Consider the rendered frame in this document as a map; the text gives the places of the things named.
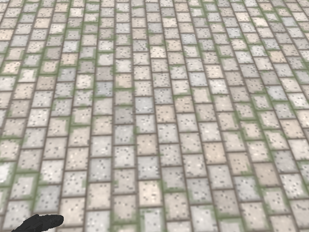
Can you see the left robot hand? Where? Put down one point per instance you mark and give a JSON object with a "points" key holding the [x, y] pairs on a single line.
{"points": [[37, 223]]}

